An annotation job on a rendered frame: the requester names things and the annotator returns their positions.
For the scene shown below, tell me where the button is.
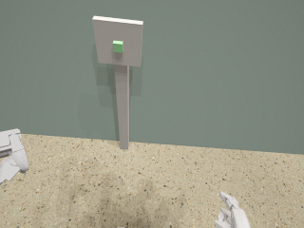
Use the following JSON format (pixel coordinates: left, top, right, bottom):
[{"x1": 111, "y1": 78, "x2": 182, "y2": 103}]
[{"x1": 113, "y1": 41, "x2": 124, "y2": 53}]

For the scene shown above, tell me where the panel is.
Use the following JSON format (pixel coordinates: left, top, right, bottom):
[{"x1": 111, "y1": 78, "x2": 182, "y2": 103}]
[{"x1": 92, "y1": 15, "x2": 143, "y2": 150}]

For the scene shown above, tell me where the left robot hand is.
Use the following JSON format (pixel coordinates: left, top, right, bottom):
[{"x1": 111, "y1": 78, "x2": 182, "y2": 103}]
[{"x1": 0, "y1": 128, "x2": 29, "y2": 185}]

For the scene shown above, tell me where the right robot hand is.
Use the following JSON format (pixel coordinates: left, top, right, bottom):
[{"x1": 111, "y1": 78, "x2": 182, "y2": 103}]
[{"x1": 215, "y1": 191, "x2": 251, "y2": 228}]

